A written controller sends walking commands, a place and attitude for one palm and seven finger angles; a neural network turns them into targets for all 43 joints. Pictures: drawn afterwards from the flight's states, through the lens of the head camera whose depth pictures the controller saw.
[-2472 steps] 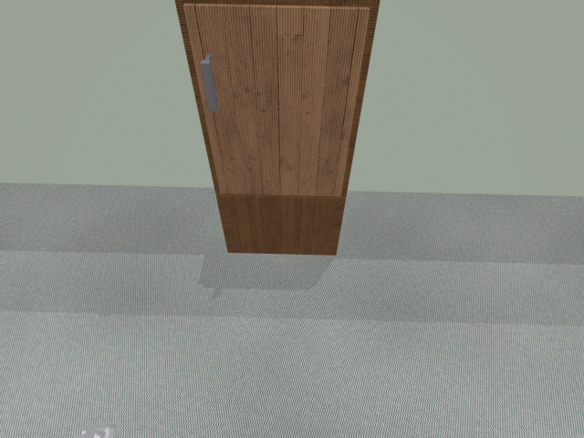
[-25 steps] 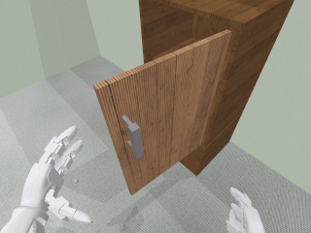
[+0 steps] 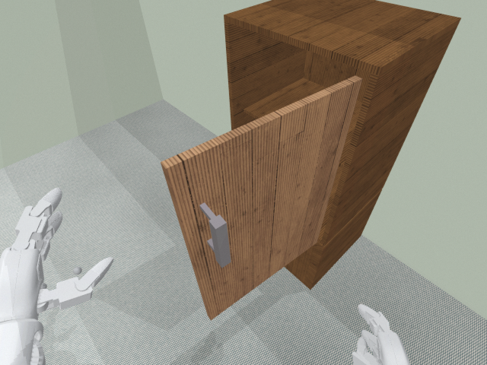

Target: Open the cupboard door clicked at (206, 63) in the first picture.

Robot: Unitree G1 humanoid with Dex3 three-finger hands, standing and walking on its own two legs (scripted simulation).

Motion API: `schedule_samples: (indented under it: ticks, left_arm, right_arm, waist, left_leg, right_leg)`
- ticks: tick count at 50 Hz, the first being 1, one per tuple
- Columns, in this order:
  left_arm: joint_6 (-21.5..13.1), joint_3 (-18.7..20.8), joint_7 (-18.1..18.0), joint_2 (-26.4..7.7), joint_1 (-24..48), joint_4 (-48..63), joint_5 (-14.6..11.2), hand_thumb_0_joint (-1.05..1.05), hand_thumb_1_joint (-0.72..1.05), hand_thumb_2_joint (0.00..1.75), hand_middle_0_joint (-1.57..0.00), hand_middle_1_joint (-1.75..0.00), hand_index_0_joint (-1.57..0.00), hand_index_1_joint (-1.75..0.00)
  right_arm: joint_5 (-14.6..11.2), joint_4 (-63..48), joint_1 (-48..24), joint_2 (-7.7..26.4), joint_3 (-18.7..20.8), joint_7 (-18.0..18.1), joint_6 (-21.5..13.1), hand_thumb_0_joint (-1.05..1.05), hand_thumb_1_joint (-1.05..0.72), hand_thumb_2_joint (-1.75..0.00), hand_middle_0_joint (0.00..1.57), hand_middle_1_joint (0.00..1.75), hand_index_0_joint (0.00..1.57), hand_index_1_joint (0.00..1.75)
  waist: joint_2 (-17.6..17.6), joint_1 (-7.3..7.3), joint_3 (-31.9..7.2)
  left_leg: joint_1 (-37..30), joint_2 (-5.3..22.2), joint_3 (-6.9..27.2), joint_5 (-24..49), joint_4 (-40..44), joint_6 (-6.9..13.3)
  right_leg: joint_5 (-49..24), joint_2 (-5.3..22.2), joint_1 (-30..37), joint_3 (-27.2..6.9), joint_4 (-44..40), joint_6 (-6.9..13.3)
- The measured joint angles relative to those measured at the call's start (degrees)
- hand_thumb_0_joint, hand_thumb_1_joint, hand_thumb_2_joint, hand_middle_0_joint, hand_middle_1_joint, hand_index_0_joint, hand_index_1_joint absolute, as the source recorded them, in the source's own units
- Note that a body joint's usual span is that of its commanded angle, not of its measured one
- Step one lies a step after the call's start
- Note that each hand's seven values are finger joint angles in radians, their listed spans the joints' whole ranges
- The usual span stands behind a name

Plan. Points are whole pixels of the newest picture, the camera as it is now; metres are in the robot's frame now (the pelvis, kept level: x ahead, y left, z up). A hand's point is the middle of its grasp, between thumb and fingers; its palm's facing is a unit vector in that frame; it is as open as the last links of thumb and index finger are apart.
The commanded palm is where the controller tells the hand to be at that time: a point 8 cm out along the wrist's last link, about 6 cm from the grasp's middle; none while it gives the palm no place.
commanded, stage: draw the hand back to the body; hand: left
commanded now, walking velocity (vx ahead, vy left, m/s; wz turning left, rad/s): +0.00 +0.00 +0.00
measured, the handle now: (214, 235) +0.33 +0.10 +0.03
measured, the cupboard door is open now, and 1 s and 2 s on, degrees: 83 83 83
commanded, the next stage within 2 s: step back with the hand held close in 0.58 s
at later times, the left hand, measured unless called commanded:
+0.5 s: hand (62, 261) +0.19 +0.26 +0.15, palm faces +0.45 -0.80 -0.40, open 7.5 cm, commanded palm +0.14 +0.29 +0.17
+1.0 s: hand (58, 272) +0.18 +0.25 +0.15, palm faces +0.33 -0.79 -0.52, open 7.4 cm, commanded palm +0.12 +0.30 +0.17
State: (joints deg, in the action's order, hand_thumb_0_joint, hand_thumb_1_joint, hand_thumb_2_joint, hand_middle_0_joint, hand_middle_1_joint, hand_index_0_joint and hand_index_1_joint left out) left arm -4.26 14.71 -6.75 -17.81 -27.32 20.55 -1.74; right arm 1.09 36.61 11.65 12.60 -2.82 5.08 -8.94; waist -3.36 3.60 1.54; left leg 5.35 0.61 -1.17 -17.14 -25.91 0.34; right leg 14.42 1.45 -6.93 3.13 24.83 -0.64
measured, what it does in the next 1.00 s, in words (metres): stands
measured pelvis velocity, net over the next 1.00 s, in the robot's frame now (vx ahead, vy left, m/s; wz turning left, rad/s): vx -0.03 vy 0.00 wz -0.03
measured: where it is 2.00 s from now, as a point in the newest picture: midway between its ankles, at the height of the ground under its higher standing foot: outside the picture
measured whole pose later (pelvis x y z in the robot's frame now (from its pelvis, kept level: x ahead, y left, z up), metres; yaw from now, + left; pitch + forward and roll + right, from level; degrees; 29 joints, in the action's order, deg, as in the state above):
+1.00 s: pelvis -0.03 +0.00 +0.00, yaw -2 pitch +0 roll -1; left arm -8.8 22.0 -6.2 -22.4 -31.5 25.5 -2.2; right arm 0.2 33.1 8.8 13.9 0.5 5.0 -1.8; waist -2.4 0.3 2.7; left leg 12.1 1.0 -2.9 -13.7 -25.7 0.6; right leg 9.6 1.0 -13.7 1.4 23.2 -0.9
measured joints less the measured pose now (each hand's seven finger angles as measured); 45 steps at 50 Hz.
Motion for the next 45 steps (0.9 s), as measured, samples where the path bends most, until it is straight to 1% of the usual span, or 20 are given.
schedule_samples:
  ticks: [13, 17, 25, 36, 37, 41, 45]
  left_arm:
    - [-0.65, 5.44, 0.29, -1.41, 1.83, 0.96, -0.67, 0.00, 0.69, 0.82, -0.21, -0.30, -0.20, -0.30]
    - [-0.72, 5.58, 0.32, -0.83, 1.99, 0.42, -0.84, 0.01, 0.79, 0.86, -0.21, -0.30, -0.21, -0.30]
    - [-0.43, 4.42, 0.61, -0.37, 1.67, -0.13, -0.69, 0.01, 0.87, 0.89, -0.21, -0.30, -0.21, -0.30]
    - [-1.21, 4.91, 0.53, -0.66, 2.10, -0.32, -0.83, 0.01, 0.89, 0.90, -0.21, -0.30, -0.21, -0.30]
    - [-1.48, 5.21, 0.66, -0.68, 2.27, -0.16, -0.79, 0.01, 0.89, 0.90, -0.21, -0.30, -0.21, -0.30]
    - [-4.05, 7.43, 0.73, -1.62, 1.14, 0.59, -0.54, 0.01, 0.89, 0.90, -0.21, -0.30, -0.21, -0.30]
    - [-4.65, 7.43, 0.69, -2.77, -1.54, 2.42, -0.51, 0.01, 0.89, 0.90, -0.21, -0.30, -0.21, -0.30]
  right_arm:
    - [-0.01, 0.59, -1.10, 0.16, 1.16, -0.90, 1.82, 0.01, -0.91, -0.90, 0.20, 0.30, 0.21, 0.30]
    - [-0.10, 0.69, -1.14, 0.29, 1.46, -1.10, 2.29, 0.01, -0.91, -0.90, 0.20, 0.30, 0.21, 0.30]
    - [-0.05, 1.20, -0.85, 0.23, 1.70, -0.79, 2.27, 0.01, -0.91, -0.90, 0.20, 0.30, 0.21, 0.30]
    - [-0.14, 1.70, -0.79, 0.10, 1.89, -0.69, 1.64, 0.01, -0.91, -0.90, 0.20, 0.30, 0.21, 0.30]
    - [-0.30, 1.37, -0.78, 0.20, 1.70, -0.69, 1.91, 0.01, -0.91, -0.90, 0.20, 0.30, 0.21, 0.30]
    - [-0.33, -0.52, -1.86, 0.42, 1.46, -0.91, 3.88, 0.01, -0.91, -0.90, 0.20, 0.30, 0.21, 0.30]
    - [-0.45, -2.26, -2.68, 1.03, 2.22, -0.65, 5.50, 0.01, -0.91, -0.90, 0.21, 0.30, 0.21, 0.30]
  waist:
    - [-0.64, 0.70, 0.34]
    - [-0.80, 0.69, 0.44]
    - [-0.53, 0.57, 0.78]
    - [-0.74, 0.43, 1.17]
    - [-0.78, 0.28, 0.96]
    - [-0.64, -1.41, 0.28]
    - [-0.16, -2.62, 0.60]
  left_leg:
    - [-2.88, 0.37, -0.45, 1.11, 3.15, -0.23]
    - [-3.09, 0.48, -0.49, 1.38, 3.54, -0.30]
    - [-3.29, 0.85, -0.51, 1.71, 3.71, -0.59]
    - [-3.48, 1.18, -0.49, 2.26, 3.86, -0.85]
    - [-2.81, 1.28, -0.35, 2.24, 3.49, -0.83]
    - [1.43, 1.69, -0.13, 2.15, 1.59, -0.75]
    - [4.31, 1.25, -0.84, 2.79, 1.09, -0.37]
  right_leg:
    - [-1.23, -0.48, 2.65, -0.37, -3.09, 0.16]
    - [-1.49, -0.61, 2.82, -0.40, -3.43, 0.25]
    - [-1.86, -0.99, 3.01, -0.41, -3.67, 0.59]
    - [-2.54, -1.34, 3.29, -0.39, -4.06, 0.88]
    - [-2.66, -1.42, 2.89, -0.25, -4.13, 0.89]
    - [-3.76, -1.80, -0.36, -0.05, -4.37, 0.88]
    - [-4.52, -1.34, -3.64, -0.78, -3.53, 0.46]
